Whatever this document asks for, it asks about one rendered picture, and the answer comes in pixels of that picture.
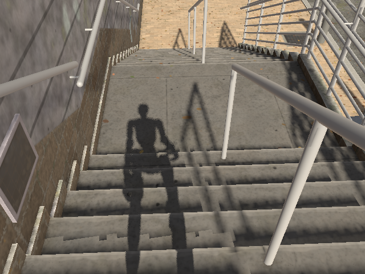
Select stairs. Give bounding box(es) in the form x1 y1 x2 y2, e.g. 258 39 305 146
116 47 289 66
21 146 365 274

